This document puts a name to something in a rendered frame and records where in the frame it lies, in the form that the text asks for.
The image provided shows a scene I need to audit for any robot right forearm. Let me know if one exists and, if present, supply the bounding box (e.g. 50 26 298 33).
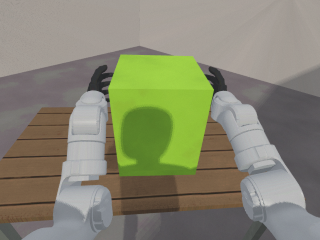
210 91 306 208

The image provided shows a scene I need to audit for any left robot upper arm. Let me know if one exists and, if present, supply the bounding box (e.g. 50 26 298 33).
22 185 113 240

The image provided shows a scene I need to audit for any right robot upper arm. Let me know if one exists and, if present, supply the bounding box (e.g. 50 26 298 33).
240 169 320 240

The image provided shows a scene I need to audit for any robot left forearm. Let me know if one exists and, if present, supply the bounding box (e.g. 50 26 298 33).
53 90 108 223

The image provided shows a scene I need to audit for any right robot hand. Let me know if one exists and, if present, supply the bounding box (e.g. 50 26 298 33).
204 66 227 106

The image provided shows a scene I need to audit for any left robot hand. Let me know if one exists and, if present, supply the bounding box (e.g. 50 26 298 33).
87 65 114 103

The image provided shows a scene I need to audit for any table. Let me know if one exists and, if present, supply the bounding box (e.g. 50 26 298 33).
0 106 306 240

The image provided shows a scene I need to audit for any carton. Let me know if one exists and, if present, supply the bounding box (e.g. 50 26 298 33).
108 54 214 177

